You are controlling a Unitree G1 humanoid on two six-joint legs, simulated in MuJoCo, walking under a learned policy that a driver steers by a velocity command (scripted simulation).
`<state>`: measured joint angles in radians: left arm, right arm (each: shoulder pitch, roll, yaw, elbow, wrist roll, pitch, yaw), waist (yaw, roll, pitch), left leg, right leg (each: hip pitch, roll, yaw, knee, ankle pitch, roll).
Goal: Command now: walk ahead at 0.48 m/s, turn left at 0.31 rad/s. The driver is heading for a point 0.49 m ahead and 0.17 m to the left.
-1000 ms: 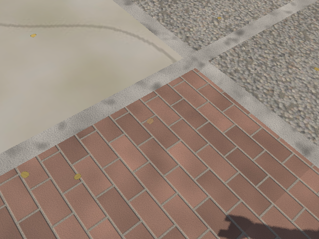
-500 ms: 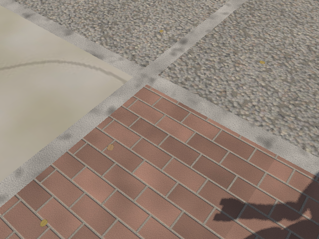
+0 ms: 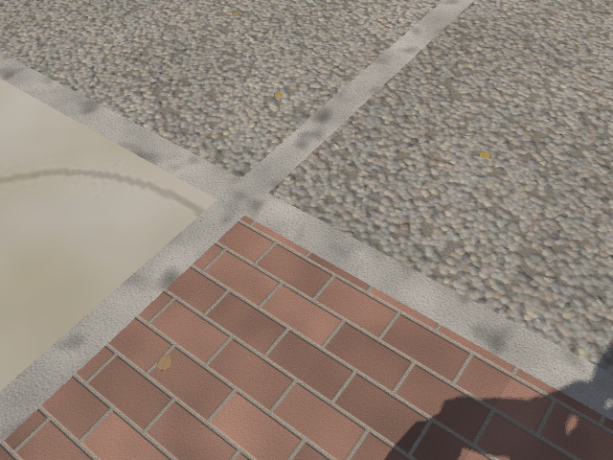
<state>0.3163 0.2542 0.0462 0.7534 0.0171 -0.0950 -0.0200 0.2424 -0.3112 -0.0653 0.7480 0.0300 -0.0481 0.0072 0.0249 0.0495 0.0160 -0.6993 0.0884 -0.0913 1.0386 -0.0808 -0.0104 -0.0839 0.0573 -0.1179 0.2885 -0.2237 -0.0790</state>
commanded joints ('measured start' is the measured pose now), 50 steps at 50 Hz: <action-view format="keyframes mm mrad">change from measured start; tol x32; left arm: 1 -66 137 35 -55 -2 -23 17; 50 -213 83 -7 -56 -11 63 16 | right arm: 1 -22 -42 -10 -57 -5 -12 8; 50 84 -14 6 4 -50 86 -43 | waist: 1 -15 -102 37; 16 -113 136 -411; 25 -3 -15 2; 38 -41 -278 -396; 50 -62 -157 -101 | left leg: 1 -5 -3 -18 -163 172 -4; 13 293 -168 212 -428 -88 157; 16 1159 249 -741 -647 -142 495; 26 363 -26 -92 -789 338 276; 35 538 -28 -163 -445 248 114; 37 245 -197 -81 54 -587 -11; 39 166 -122 -106 196 -564 -52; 50 586 -62 47 -559 -91 -14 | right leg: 1 -26 -243 60 -166 342 -65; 13 224 -310 -74 327 1204 -11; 14 72 -269 -88 566 1052 12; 16 -614 30 156 1179 -372 85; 17 -716 -38 261 1187 -298 64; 34 -266 -64 168 187 348 78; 37 276 -460 571 214 1000 -200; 41 -53 -344 520 47 166 -134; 50 -281 -203 308 11 -146 -56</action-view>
